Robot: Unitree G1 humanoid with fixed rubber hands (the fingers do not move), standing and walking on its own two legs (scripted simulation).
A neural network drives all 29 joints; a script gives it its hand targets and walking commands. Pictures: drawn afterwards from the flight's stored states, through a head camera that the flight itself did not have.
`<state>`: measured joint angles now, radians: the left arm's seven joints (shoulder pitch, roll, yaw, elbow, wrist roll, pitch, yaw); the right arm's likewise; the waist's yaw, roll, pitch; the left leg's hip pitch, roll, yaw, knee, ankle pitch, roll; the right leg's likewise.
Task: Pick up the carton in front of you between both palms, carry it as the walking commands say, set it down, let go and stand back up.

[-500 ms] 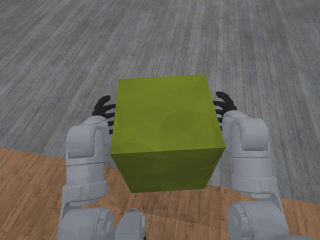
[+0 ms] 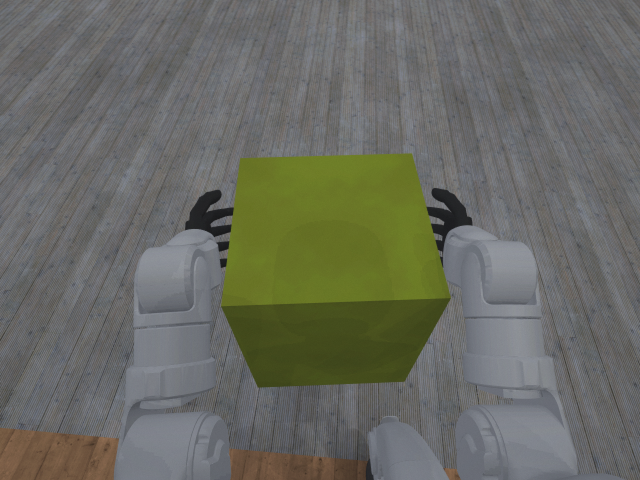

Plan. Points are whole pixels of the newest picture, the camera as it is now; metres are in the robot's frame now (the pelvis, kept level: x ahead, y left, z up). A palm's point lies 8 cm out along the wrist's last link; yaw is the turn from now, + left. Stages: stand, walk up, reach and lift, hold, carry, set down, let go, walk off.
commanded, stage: carry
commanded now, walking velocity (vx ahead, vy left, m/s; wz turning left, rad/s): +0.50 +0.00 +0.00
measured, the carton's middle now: (329, 279) +0.35 -0.02 +0.02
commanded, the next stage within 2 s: none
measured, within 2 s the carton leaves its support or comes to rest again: neither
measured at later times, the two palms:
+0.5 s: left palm (227, 106) +0.65 +0.12 +0.08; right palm (405, 95) +0.67 -0.18 +0.07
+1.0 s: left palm (226, 31) +0.91 +0.14 +0.06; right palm (372, 30) +0.90 -0.16 +0.07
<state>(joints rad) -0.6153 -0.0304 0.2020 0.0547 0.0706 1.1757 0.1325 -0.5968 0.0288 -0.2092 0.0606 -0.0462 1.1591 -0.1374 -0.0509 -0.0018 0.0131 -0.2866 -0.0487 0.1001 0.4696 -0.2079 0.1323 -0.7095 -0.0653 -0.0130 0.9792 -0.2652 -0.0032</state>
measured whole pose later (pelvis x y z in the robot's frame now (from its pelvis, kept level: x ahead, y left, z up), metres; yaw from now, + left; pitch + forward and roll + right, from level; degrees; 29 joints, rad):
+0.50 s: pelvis +0.31 -0.05 -0.02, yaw +2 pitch +5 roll +1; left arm -0.60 -0.02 0.21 0.08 0.04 1.17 0.14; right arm -0.62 0.02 -0.19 0.09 -0.07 1.18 -0.13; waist 0.04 0.01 0.01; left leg -0.70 0.07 0.02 1.05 -0.30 0.01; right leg -0.29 0.04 -0.13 0.43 -0.24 -0.11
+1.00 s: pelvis +0.64 +0.00 -0.01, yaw -1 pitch +5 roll -1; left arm -0.16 -0.13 0.11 -0.30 0.11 1.17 0.07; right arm -0.15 0.13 -0.12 -0.30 -0.09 1.18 -0.09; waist -0.02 0.00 -0.08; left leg -0.21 0.01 0.17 0.29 -0.17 0.07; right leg -0.57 -0.09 -0.07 0.87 -0.28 0.03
